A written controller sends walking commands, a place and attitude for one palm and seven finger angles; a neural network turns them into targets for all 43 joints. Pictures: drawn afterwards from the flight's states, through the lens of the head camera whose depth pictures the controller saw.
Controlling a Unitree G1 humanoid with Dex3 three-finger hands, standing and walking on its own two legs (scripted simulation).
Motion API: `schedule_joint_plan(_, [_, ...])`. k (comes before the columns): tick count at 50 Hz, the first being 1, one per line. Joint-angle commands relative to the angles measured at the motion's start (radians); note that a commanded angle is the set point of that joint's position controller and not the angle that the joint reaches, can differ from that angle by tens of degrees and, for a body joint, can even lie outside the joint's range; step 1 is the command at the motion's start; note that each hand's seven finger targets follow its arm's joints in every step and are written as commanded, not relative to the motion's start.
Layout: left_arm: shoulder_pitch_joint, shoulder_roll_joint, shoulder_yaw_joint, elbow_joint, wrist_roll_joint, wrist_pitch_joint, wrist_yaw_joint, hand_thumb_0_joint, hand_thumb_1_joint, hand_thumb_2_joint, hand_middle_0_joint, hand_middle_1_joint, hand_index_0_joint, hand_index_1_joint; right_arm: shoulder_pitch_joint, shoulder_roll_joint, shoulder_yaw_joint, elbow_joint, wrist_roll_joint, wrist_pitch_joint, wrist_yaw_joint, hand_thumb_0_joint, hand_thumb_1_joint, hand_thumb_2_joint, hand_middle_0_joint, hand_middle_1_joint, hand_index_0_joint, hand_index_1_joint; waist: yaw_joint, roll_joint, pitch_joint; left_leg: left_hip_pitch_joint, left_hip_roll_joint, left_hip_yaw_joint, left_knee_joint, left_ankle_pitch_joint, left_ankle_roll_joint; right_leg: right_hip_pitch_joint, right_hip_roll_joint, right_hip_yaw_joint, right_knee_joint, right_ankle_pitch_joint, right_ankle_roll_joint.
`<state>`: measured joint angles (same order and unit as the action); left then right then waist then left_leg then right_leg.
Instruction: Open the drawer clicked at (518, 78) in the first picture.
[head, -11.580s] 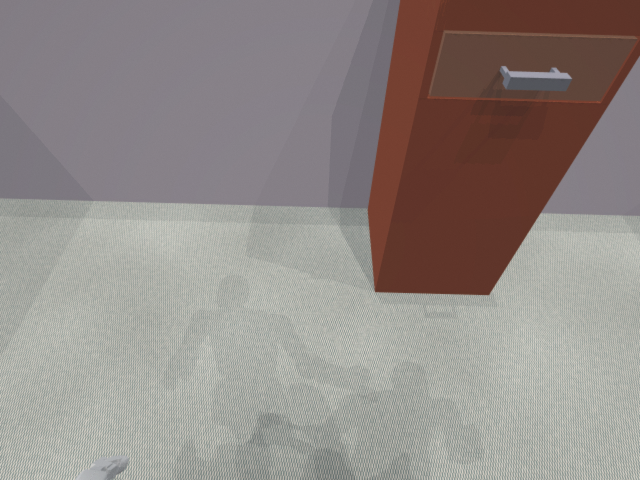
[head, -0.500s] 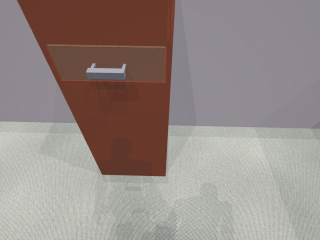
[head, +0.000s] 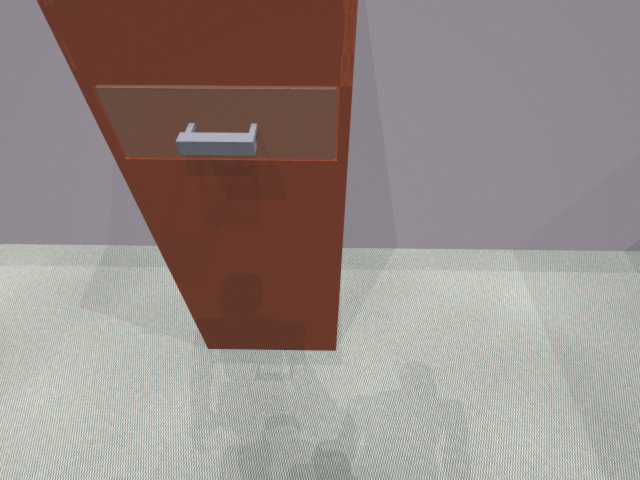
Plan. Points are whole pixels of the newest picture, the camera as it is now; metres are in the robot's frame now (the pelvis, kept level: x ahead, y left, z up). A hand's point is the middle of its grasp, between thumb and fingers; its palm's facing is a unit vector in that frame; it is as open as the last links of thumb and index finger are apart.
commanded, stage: look again from close up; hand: left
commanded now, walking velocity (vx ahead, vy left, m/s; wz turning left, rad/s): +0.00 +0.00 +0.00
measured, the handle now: (220, 136) +0.61 +0.20 +0.10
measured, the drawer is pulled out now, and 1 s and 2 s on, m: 0.00 0.00 0.00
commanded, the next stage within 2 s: shuffle to correct the standing spot in 0.26 s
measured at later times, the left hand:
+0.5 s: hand out of the picture +0.02 +0.19 -0.18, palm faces +0.01 -0.98 -0.19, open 7.4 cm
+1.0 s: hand out of the picture +0.03 +0.15 -0.19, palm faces +0.05 -0.99 -0.16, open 7.4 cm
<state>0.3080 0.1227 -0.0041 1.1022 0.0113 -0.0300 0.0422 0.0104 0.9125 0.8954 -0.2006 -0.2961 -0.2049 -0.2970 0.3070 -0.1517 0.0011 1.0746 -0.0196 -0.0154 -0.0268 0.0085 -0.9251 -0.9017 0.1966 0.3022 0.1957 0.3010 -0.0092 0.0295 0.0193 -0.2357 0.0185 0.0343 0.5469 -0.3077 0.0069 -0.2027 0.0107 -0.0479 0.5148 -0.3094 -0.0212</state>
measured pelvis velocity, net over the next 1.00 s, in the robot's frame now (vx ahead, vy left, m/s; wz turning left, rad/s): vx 0.11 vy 0.00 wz -0.04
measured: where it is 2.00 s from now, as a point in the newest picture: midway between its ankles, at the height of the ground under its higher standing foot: outside the picture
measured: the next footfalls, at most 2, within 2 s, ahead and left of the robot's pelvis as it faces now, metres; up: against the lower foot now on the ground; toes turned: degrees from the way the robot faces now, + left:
left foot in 0.92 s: +0.19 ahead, +0.10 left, +0.00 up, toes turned +3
right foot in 1.26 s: +0.13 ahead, -0.15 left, +0.00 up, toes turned -4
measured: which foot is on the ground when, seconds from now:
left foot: down 0.00-0.66, up 0.68-0.90, down 0.92-1.00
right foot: down 0.00-0.94, up 0.96-1.00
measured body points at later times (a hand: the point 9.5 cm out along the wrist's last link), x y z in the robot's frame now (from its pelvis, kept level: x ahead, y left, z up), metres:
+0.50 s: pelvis +0.02 +0.01 +0.00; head +0.03 +0.02 +0.45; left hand +0.02 +0.24 -0.16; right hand +0.02 -0.21 -0.16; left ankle -0.01 +0.11 -0.73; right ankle -0.02 -0.11 -0.73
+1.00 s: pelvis +0.11 +0.00 -0.01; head +0.15 +0.01 +0.44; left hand +0.03 +0.20 -0.17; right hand +0.22 -0.23 -0.15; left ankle +0.15 +0.10 -0.73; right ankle +0.00 -0.11 -0.70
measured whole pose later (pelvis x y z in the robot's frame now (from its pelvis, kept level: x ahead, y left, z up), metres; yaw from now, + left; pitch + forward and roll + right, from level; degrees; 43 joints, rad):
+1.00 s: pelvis +0.11 +0.00 -0.01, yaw -2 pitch +0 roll +1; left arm 0.42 0.13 0.01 1.14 0.01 0.00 0.05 0.01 0.91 0.90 -0.20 -0.30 -0.20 -0.30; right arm 0.13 -0.15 0.00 0.99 0.00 -0.05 -0.04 0.00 -0.92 -0.90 0.20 0.30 0.19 0.30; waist 0.04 -0.06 0.07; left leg -0.34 0.01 0.11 0.61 -0.27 0.04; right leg -0.21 0.00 0.00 0.87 -0.56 0.00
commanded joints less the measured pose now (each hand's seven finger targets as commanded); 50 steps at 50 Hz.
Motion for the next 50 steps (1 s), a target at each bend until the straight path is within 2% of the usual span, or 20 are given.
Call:
schedule_joint_plan(1, [0.052, 0.1, 0.015, -0.045, 0.001, -0.008, 0.003, 0.0, 0.9, 0.9, -0.2, -0.3, -0.2, -0.3, 0.056, -0.078, -0.003, -0.035, 0.003, -0.023, -0.003, 0.0, -0.9, -0.9, 0.2, 0.3, 0.2, 0.3, 0.007, -0.024, 0.047, -0.028, 0.087, -0.091, -0.125, 0.206, 0.037, -0.016, -0.086, 0.092, -0.07, 0.137, -0.028])
schedule_joint_plan(18, [0.043, 0.125, 0.02, -0.043, 0.002, 0.01, -0.002, 0.0, 0.9, 0.9, -0.2, -0.3, -0.2, -0.3, 0.032, -0.11, -0.003, -0.006, 0.004, -0.028, -0.012, 0.0, -0.9, -0.9, 0.2, 0.3, 0.2, 0.3, 0.016, 0.002, 0.02, 0.04, 0.096, -0.087, -0.158, 0.313, 0.048, 0.013, -0.094, 0.074, -0.062, 0.186, -0.006])
schedule_joint_plan(23, [0.044, 0.101, 0.023, -0.041, 0.018, 0.019, -0.02, 0.0, 0.9, 0.9, -0.2, -0.3, -0.2, -0.3, 0.049, -0.138, -0.021, -0.001, -0.005, -0.015, -0.007, 0.0, -0.9, -0.9, 0.2, 0.3, 0.2, 0.3, 0.005, 0.05, 0.081, 0.017, 0.157, -0.179, -0.258, -0.098, 0.097, -0.087, -0.044, 0.003, 0.021, -0.076, -0.015])
schedule_joint_plan(27, [0.047, 0.093, 0.029, -0.05, 0.023, 0.012, -0.033, 0.0, 0.9, 0.9, -0.2, -0.3, -0.2, -0.3, 0.064, -0.149, -0.035, -0.011, -0.007, -0.015, -0.008, 0.0, -0.9, -0.9, 0.2, 0.3, 0.2, 0.3, 0.003, 0.075, 0.109, 0.027, 0.202, -0.23, -0.251, -0.106, 0.14, -0.154, -0.029, -0.009, 0.069, -0.104, -0.023])
schedule_joint_plan(30, [0.117, 0.1, 0.037, -0.028, 0.019, -0.001, -0.035, 0.0, 0.9, 0.9, -0.2, -0.3, -0.2, -0.3, 0.038, -0.129, -0.033, -0.025, -0.005, -0.025, -0.007, 0.0, -0.9, -0.9, 0.2, 0.3, 0.2, 0.3, 0.034, 0.001, 0.074, -0.053, 0.145, -0.133, -0.119, 0.026, 0.112, -0.021, -0.063, 0.058, -0.002, -0.016, -0.047])
schedule_joint_plan(31, [0.156, 0.117, 0.044, -0.016, 0.019, -0.007, -0.032, 0.0, 0.9, 0.9, -0.2, -0.3, -0.2, -0.3, 0.022, -0.109, -0.031, -0.036, -0.003, -0.03, -0.005, 0.0, -0.9, -0.9, 0.2, 0.3, 0.2, 0.3, 0.048, -0.085, 0.053, -0.124, 0.097, -0.073, -0.027, 0.042, 0.091, 0.07, -0.1, 0.13, -0.042, 0.036, -0.068])
schedule_joint_plan(32, [0.211, 0.149, 0.053, 0.005, 0.018, -0.013, -0.026, 0.0, 0.9, 0.9, -0.2, -0.3, -0.2, -0.3, -0.01, -0.085, -0.027, -0.052, -0.001, -0.036, -0.002, 0.0, -0.9, -0.9, 0.2, 0.3, 0.2, 0.3, 0.067, -0.206, 0.046, -0.229, 0.027, 0.024, 0.123, 0.008, 0.06, 0.169, -0.183, 0.249, -0.102, 0.165, -0.101])
schedule_joint_plan(33, [0.276, 0.188, 0.064, 0.026, 0.016, -0.021, -0.019, 0.0, 0.9, 0.9, -0.2, -0.3, -0.2, -0.3, -0.048, -0.059, -0.022, -0.075, -0.002, -0.038, 0.005, 0.0, -0.9, -0.9, 0.2, 0.3, 0.2, 0.3, 0.087, -0.327, 0.048, -0.378, -0.021, 0.087, 0.282, -0.182, 0.032, 0.274, -0.292, 0.384, -0.162, 0.37, -0.165])
schedule_joint_plan(34, [0.336, 0.184, 0.064, 0.045, 0.018, -0.03, -0.013, 0.0, 0.9, 0.9, -0.2, -0.3, -0.2, -0.3, -0.127, -0.067, -0.023, -0.1, -0.002, -0.041, 0.008, 0.0, -0.9, -0.9, 0.2, 0.3, 0.2, 0.3, 0.126, -0.304, 0.061, -0.47, -0.012, 0.05, 0.443, -0.309, 0.032, 0.316, -0.353, 0.453, -0.171, 0.612, -0.23])
schedule_joint_plan(35, [0.341, 0.166, 0.061, 0.049, 0.024, -0.036, -0.005, 0.0, 0.9, 0.9, -0.2, -0.3, -0.2, -0.3, -0.149, -0.068, -0.03, -0.111, -0.002, -0.044, 0.01, 0.0, -0.9, -0.9, 0.2, 0.3, 0.2, 0.3, 0.119, -0.24, 0.069, -0.523, 0.008, 0.009, 0.536, -0.295, 0.036, 0.342, -0.357, 0.432, -0.154, 0.731, -0.257])
schedule_joint_plan(37, [0.293, 0.151, 0.058, 0.031, 0.027, -0.035, 0.003, 0.0, 0.9, 0.9, -0.2, -0.3, -0.2, -0.3, -0.17, -0.052, -0.032, -0.112, 0.002, -0.045, 0.021, 0.0, -0.9, -0.9, 0.2, 0.3, 0.2, 0.3, 0.09, -0.131, 0.076, -0.535, 0.042, -0.004, 0.524, -0.274, 0.041, 0.319, -0.324, 0.334, -0.144, 0.665, -0.237])
schedule_joint_plan(39, [0.221, 0.137, 0.048, 0.005, 0.028, -0.036, 0.005, 0.0, 0.9, 0.9, -0.2, -0.3, -0.2, -0.3, -0.181, -0.029, -0.026, -0.118, 0.007, -0.031, 0.029, 0.0, -0.9, -0.9, 0.2, 0.3, 0.2, 0.3, 0.054, -0.127, 0.085, -0.423, 0.037, 0.012, 0.392, -0.186, 0.027, 0.19, -0.275, 0.242, -0.166, 0.669, -0.19])
schedule_joint_plan(41, [0.152, 0.136, 0.044, -0.015, 0.025, -0.031, 0.005, 0.0, 0.9, 0.9, -0.2, -0.3, -0.2, -0.3, -0.131, 0.004, -0.015, -0.093, 0.016, -0.023, 0.027, 0.0, -0.9, -0.9, 0.2, 0.3, 0.2, 0.3, 0.009, -0.127, 0.067, -0.205, 0.008, 0.053, 0.23, -0.043, 0.013, 0.058, -0.224, 0.139, -0.158, 0.745, -0.144])
schedule_joint_plan(43, [0.121, 0.144, 0.042, -0.014, 0.01, -0.023, 0.008, 0.0, 0.9, 0.9, -0.2, -0.3, -0.2, -0.3, -0.015, -0.008, -0.006, -0.047, 0.017, -0.025, 0.01, 0.0, -0.9, -0.9, 0.2, 0.3, 0.2, 0.3, -0.037, -0.131, -0.008, 0.014, -0.041, 0.082, 0.032, 0.185, 0.006, 0.041, -0.147, 0.073, -0.053, 0.798, -0.083])
schedule_joint_plan(44, [0.133, 0.147, 0.042, -0.013, 0.007, -0.021, 0.011, 0.0, 0.9, 0.9, -0.2, -0.3, -0.2, -0.3, 0.063, -0.048, -0.013, -0.023, 0.015, -0.031, 0.001, 0.0, -0.9, -0.9, 0.2, 0.3, 0.2, 0.3, -0.061, -0.101, -0.075, 0.135, -0.017, 0.05, -0.048, 0.359, 0.016, 0.046, -0.132, 0.076, 0.053, 0.757, -0.052])
schedule_joint_plan(45, [0.161, 0.133, 0.037, -0.012, -0.002, -0.019, 0.012, 0.0, 0.9, 0.9, -0.2, -0.3, -0.2, -0.3, 0.112, -0.113, -0.029, -0.022, 0.009, -0.036, -0.009, 0.0, -0.9, -0.9, 0.2, 0.3, 0.2, 0.3, -0.069, -0.016, -0.15, 0.295, 0.109, -0.052, -0.015, 0.727, 0.07, -0.039, -0.088, 0.047, 0.172, 0.552, -0.011])
schedule_joint_plan(46, [0.206, 0.099, 0.03, -0.018, -0.015, -0.013, 0.017, 0.0, 0.9, 0.9, -0.2, -0.3, -0.2, -0.3, 0.145, -0.18, -0.04, -0.033, 0.014, -0.043, -0.015, 0.0, -0.9, -0.9, 0.2, 0.3, 0.2, 0.3, -0.052, 0.174, -0.239, 0.379, 0.328, -0.269, -0.016, 1.202, 0.194, -0.123, -0.025, 0.014, 0.349, 0.02, 0.029])
schedule_joint_plan(47, [0.22, 0.095, 0.033, -0.027, -0.012, -0.004, 0.02, 0.0, 0.9, 0.9, -0.2, -0.3, -0.2, -0.3, 0.12, -0.193, -0.043, -0.044, 0.025, -0.028, -0.018, 0.0, -0.9, -0.9, 0.2, 0.3, 0.2, 0.3, -0.036, 0.175, -0.225, 0.312, 0.388, -0.274, -0.093, 1.32, 0.27, -0.12, -0.008, 0.053, 0.488, -0.329, 0.025])
schedule_joint_plan(48, [0.176, 0.103, 0.034, -0.043, -0.002, 0.007, 0.023, 0.0, 0.9, 0.9, -0.2, -0.3, -0.2, -0.3, 0.055, -0.19, -0.038, -0.059, 0.024, -0.025, -0.025, 0.0, -0.9, -0.9, 0.2, 0.3, 0.2, 0.3, -0.025, 0.156, -0.124, 0.222, 0.382, -0.242, -0.116, 1.28, 0.28, -0.15, -0.028, 0.088, 0.534, -0.335, 0.021])
schedule_joint_plan(50, [0.138, 0.074, 0.036, -0.041, 0.004, 0.035, 0.022, 0.0, 0.9, 0.9, -0.2, -0.3, -0.2, -0.3, -0.06, -0.135, -0.027, -0.085, 0.015, -0.014, -0.031, 0.0, -0.9, -0.9, 0.2, 0.3, 0.2, 0.3, 0.014, 0.139, 0.017, -0.009, 0.331, -0.197, -0.183, 0.966, 0.244, -0.135, -0.073, 0.084, 0.509, -0.271, 0.037])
